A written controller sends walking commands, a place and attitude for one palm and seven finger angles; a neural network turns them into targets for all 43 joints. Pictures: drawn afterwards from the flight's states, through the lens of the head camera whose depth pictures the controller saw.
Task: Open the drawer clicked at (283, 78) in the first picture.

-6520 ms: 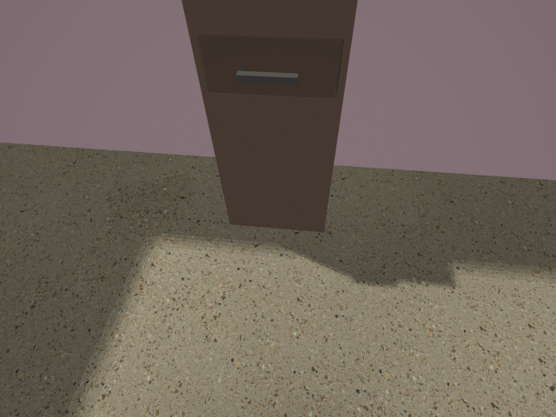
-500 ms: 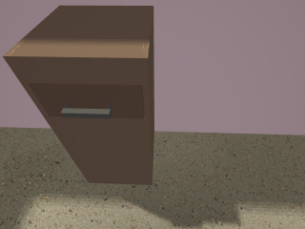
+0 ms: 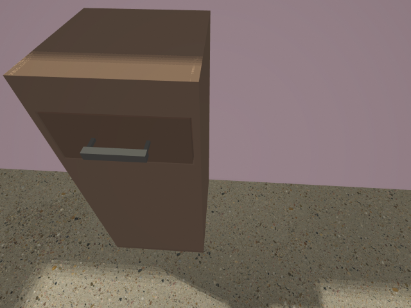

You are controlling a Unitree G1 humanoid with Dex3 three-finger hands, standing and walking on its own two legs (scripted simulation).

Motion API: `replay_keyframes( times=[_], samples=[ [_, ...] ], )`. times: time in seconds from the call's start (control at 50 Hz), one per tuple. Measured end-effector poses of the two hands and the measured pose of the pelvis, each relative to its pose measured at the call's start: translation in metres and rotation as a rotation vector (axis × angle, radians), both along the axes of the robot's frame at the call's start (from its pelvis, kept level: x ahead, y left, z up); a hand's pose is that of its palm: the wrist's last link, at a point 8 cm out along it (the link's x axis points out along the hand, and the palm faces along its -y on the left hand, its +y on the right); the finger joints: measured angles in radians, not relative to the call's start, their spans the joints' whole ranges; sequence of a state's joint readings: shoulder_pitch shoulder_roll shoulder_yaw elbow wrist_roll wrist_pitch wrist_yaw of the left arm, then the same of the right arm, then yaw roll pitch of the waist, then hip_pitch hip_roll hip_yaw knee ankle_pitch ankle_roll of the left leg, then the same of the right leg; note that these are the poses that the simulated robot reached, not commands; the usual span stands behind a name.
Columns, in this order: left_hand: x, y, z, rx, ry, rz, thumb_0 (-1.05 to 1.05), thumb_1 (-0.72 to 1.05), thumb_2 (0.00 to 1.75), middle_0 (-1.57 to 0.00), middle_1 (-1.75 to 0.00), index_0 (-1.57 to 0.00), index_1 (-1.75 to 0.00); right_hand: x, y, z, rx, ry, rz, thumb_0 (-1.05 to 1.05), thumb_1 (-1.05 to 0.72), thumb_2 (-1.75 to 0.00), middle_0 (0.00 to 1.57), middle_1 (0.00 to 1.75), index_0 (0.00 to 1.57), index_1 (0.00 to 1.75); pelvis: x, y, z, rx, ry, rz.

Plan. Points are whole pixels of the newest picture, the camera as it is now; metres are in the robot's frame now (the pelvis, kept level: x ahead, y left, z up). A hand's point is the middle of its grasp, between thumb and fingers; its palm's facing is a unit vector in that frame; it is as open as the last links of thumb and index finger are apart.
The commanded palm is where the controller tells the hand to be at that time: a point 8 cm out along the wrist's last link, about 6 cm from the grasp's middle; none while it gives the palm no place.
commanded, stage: look again from close up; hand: left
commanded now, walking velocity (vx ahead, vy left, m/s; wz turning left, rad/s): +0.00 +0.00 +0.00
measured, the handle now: (117, 148) +0.49 +0.27 +0.00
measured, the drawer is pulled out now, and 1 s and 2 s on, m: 0.00 0.00 0.00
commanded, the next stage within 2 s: raise the hand with hooked fingers in 0.62 s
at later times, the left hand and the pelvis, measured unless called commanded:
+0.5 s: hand out of the picture +0.03 +0.26 -0.17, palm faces +0.00 -0.97 -0.24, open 7.3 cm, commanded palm none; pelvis -0.01 +0.07 +0.00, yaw -2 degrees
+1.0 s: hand (52, 284) +0.17 +0.31 -0.04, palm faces +0.03 -0.30 -0.95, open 7.9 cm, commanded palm +0.11 +0.33 -0.03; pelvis -0.07 +0.12 -0.04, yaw -3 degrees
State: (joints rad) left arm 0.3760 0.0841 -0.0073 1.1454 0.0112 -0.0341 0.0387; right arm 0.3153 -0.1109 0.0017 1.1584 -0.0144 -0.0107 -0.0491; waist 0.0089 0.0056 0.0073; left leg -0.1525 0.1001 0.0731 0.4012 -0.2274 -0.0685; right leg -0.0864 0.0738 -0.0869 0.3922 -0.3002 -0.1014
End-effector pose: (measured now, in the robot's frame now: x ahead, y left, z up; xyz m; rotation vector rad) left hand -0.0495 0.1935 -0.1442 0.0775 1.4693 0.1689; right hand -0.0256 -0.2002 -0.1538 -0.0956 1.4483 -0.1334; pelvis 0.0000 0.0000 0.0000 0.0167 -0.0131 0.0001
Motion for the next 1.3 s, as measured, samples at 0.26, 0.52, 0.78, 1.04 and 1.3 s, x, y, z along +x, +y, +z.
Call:
replay_keyframes(
  times=[0.26,0.52,0.78,1.04,1.3],
  samples=[
    [0.022,0.044,0.001,0.059,-0.056,-0.045,0.00,0.90,0.90,-0.21,-0.30,-0.21,-0.30,0.023,0.001,-0.004,-0.044,-0.086,-0.001,0.00,-0.91,-0.90,0.20,0.30,0.20,0.30,0.001,0.026,-0.007,-0.029,0.011,-0.005],
    [0.078,0.118,0.004,0.092,-0.216,-0.113,0.00,0.91,0.90,-0.20,-0.30,-0.20,-0.30,0.049,0.045,0.011,-0.073,-0.204,0.028,0.00,-0.91,-0.90,0.20,0.30,0.20,0.30,-0.009,0.075,-0.005,-0.023,-0.022,-0.033],
    [0.078,0.153,0.020,0.140,-0.287,-0.264,0.01,0.90,0.89,-0.21,-0.30,-0.21,-0.31,0.018,0.076,0.022,-0.091,-0.227,0.032,0.00,-0.91,-0.90,0.20,0.30,0.21,0.30,-0.030,0.110,-0.003,-0.025,-0.006,-0.038],
    [0.189,0.123,0.150,1.056,-1.056,-1.022,0.00,0.72,0.82,-0.21,-0.42,-0.22,-0.42,0.130,0.066,0.039,-0.106,-0.753,0.142,0.01,-0.90,-0.90,0.20,0.30,0.21,0.30,-0.070,0.116,-0.042,0.012,0.110,-0.068],
    [0.183,0.143,0.154,1.216,-0.997,-1.017,0.00,0.40,0.69,-0.26,-0.61,-0.26,-0.61,0.202,0.102,0.057,-0.071,-0.764,0.306,0.01,-0.91,-0.90,0.20,0.30,0.20,0.30,-0.062,0.103,-0.048,-0.031,0.070,0.018]
  ],
)
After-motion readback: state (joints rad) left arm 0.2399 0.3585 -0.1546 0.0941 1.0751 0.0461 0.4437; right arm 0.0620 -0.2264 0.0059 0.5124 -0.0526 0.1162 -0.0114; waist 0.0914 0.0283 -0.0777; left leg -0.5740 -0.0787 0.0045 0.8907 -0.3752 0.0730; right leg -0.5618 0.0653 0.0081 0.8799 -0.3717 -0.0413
